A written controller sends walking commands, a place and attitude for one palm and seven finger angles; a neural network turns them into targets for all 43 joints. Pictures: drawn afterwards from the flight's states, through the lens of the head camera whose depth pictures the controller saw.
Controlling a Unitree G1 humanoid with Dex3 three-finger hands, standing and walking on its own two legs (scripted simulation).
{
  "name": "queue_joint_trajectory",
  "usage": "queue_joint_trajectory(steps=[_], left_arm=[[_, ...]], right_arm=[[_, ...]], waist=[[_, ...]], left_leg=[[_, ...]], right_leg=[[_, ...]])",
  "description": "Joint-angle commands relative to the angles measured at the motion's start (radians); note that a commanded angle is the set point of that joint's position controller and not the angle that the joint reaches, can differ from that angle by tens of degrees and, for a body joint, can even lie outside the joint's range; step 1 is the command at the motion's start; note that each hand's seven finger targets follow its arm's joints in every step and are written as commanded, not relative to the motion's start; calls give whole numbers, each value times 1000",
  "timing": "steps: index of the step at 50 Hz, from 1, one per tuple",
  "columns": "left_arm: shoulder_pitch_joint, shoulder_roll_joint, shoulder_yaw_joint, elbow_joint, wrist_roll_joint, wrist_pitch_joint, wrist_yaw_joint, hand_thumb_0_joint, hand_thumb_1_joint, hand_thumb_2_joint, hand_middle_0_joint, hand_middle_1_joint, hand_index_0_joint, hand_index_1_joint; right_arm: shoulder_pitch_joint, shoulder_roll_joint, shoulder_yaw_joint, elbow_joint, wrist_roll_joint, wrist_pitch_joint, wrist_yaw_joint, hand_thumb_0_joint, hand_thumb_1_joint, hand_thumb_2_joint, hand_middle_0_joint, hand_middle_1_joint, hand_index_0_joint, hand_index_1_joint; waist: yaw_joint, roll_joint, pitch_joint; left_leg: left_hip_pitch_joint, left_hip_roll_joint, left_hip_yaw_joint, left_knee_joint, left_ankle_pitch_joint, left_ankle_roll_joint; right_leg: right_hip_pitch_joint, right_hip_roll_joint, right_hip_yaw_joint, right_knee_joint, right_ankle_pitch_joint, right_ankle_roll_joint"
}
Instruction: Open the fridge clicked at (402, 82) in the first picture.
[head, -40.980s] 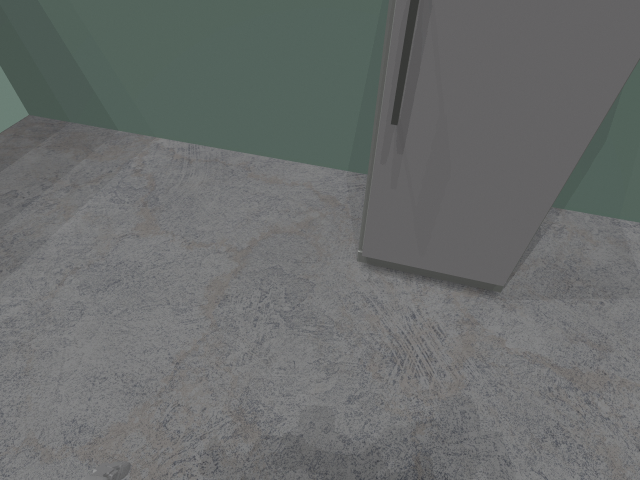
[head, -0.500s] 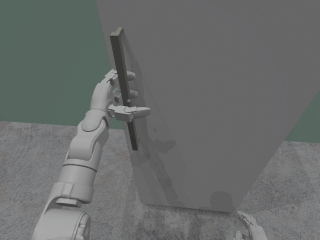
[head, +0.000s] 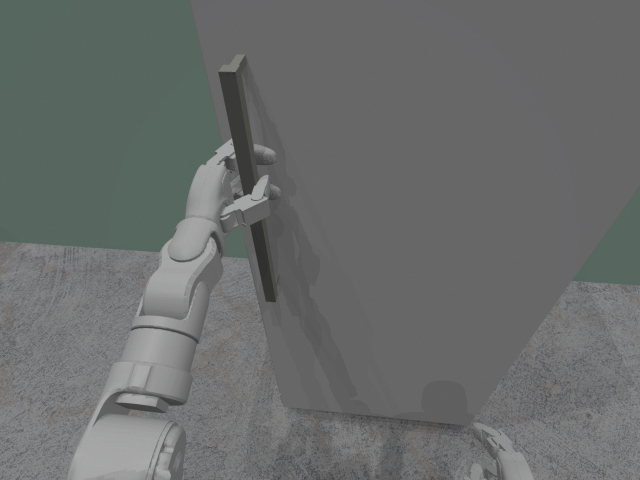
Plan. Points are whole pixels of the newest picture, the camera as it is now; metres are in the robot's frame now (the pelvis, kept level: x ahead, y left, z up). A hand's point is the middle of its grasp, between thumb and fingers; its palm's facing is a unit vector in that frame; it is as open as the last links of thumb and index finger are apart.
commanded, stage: grip the handle and tug to test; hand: left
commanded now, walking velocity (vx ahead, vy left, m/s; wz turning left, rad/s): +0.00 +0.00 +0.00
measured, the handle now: (259, 204) +0.44 +0.12 +0.13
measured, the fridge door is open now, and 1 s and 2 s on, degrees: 0 7 30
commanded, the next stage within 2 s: pull the door a little, standing still in 0.60 s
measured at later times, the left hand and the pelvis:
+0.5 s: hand (262, 206) +0.38 +0.10 +0.18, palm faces -0.05 -1.00 -0.01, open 5.6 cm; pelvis +0.02 +0.00 +0.00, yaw -2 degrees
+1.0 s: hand (257, 241) +0.32 +0.10 +0.17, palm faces -0.06 -1.00 -0.03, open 5.7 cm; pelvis +0.03 +0.00 +0.00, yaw +0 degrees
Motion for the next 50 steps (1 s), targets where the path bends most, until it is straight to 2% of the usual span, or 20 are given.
queue_joint_trajectory(steps=[1,2,6,9,11,13,16,19,21,23,26,29,31,32,36,37,42,45,46,50], left_arm=[[-399,129,50,-239,-7,-80,-15,0,900,900,-450,-1400,-450,-1400],[-429,99,19,-259,-7,-82,-17,0,900,900,-450,-1400,-450,-1400],[-362,141,68,-252,-10,-76,-21,0,900,900,-450,-1400,-450,-1400],[-390,108,39,-287,-12,-72,-24,0,900,900,-450,-1400,-450,-1400],[-311,144,76,-291,-15,-70,-25,0,900,900,-450,-1400,-450,-1400],[-300,101,41,-328,-16,-66,-28,0,900,900,-450,-1400,-450,-1400],[-200,156,96,-374,-16,-64,-29,0,900,900,-450,-1400,-450,-1400],[-144,121,63,-459,-16,-55,-39,0,900,900,-450,-1400,-450,-1400],[-82,153,94,-485,-17,-47,-38,0,900,900,-450,-1400,-450,-1400],[-49,111,56,-531,-17,-32,-41,0,900,900,-450,-1400,-450,-1400],[33,141,84,-602,-14,-11,-37,0,900,900,-450,-1400,-450,-1400],[67,85,19,-673,-8,20,-37,0,900,900,-450,-1400,-450,-1400],[62,123,46,-682,-2,37,-26,0,900,900,-450,-1400,-450,-1400],[65,104,32,-693,-3,49,-24,0,900,900,-450,-1400,-450,-1400],[-71,86,-18,-671,11,89,-9,0,900,900,-450,-1400,-450,-1400],[-73,87,-9,-672,13,97,-3,0,900,900,-450,-1400,-450,-1400],[80,51,-35,-742,8,109,-8,0,900,900,-450,-1400,-450,-1400],[166,49,-40,-792,5,110,-20,0,900,900,-450,-1400,-450,-1400],[204,72,-23,-812,7,106,-21,0,900,900,-450,-1400,-450,-1400],[330,39,-58,-911,4,114,-35,0,900,900,-450,-1400,-450,-1400]], right_arm=[[-126,-112,-37,-164,0,-47,-8,0,-900,-900,200,300,200,300],[-128,-107,-31,-162,-2,-47,-7,0,-900,-900,200,300,200,300],[-129,-112,-36,-168,-3,-42,-8,0,-900,-900,200,300,200,300],[-135,-104,-31,-170,-2,-42,-6,0,-900,-900,200,300,200,300],[-138,-111,-37,-179,-1,-39,-5,0,-900,-900,200,300,200,300],[-144,-100,-31,-184,-3,-38,0,0,-900,-900,200,300,200,300],[-142,-110,-40,-199,-4,-33,6,0,-900,-900,200,300,200,300],[-151,-102,-36,-214,-4,-25,16,0,-900,-900,200,300,200,300],[-154,-107,-42,-225,-4,-18,16,0,-900,-900,200,300,200,300],[-159,-100,-38,-232,-4,-14,21,0,-900,-900,200,300,200,300],[-163,-105,-43,-248,-6,-5,24,0,-900,-900,200,300,200,300],[-167,-95,-39,-253,-7,2,32,0,-900,-900,200,300,200,300],[-165,-103,-42,-248,-9,10,28,0,-900,-900,200,300,200,300],[-173,-98,-38,-251,-9,10,29,0,-900,-900,200,300,200,300],[-173,-102,-33,-228,-9,19,17,0,-900,-900,200,300,200,300],[-178,-96,-32,-226,-10,18,14,0,-900,-900,200,300,200,300],[-193,-82,-21,-246,-16,29,21,0,-900,-900,200,300,200,300],[-203,-77,-19,-261,-16,40,28,0,-900,-900,200,300,200,300],[-207,-83,-21,-269,-17,45,27,0,-900,-900,200,300,200,300],[-229,-68,-13,-299,-14,56,41,0,-900,-900,200,300,200,300]], waist=[[8,-90,-277],[-3,-84,-275],[16,-94,-286],[7,-69,-271],[25,-78,-285],[20,-64,-283],[43,-80,-313],[43,-74,-321],[51,-79,-321],[45,-80,-306],[55,-71,-319],[42,-55,-311],[39,-78,-297],[37,-74,-291],[1,-52,-246],[8,-45,-253],[31,-47,-303],[37,-94,-288],[45,-95,-286],[50,-93,-250]], left_leg=[[15,-12,-18,-32,313,18],[13,-13,-17,-36,315,19],[10,-14,-12,-35,322,19],[2,-15,-10,-35,318,19],[11,-12,-9,-36,337,17],[8,-13,-7,-35,347,17],[13,-10,-2,-31,397,14],[11,-10,3,-26,425,14],[14,-7,3,-27,439,11],[9,-6,7,-22,447,14],[17,-4,8,-14,479,12],[23,-2,9,-2,516,11],[25,1,6,-1,509,11],[20,-2,7,-4,492,15],[35,-5,-6,9,475,11],[37,-8,-8,11,468,13],[47,-10,-17,19,522,7],[29,-9,-19,17,497,10],[28,-7,-19,18,492,12],[7,-6,-20,18,457,17]], right_leg=[[179,10,24,-14,282,-19],[177,9,24,-14,289,-19],[200,9,26,-13,303,-18],[194,9,28,-12,307,-21],[212,9,27,-10,320,-21],[213,9,25,-6,336,-22],[254,8,27,5,398,-23],[269,8,28,17,444,-24],[276,9,26,19,453,-23],[269,9,25,21,470,-21],[281,9,26,31,502,-22],[267,8,22,41,537,-20],[259,10,22,39,529,-19],[249,10,23,36,515,-17],[191,10,14,35,464,-17],[188,13,15,33,448,-18],[223,7,5,58,492,-22],[227,8,7,61,491,-18],[231,7,10,63,489,-20],[218,10,12,64,465,-17]])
